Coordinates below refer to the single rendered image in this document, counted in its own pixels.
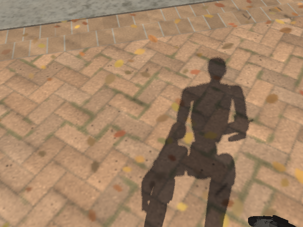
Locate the robot right hand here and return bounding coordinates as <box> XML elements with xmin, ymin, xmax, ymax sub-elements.
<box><xmin>248</xmin><ymin>215</ymin><xmax>296</xmax><ymax>227</ymax></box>

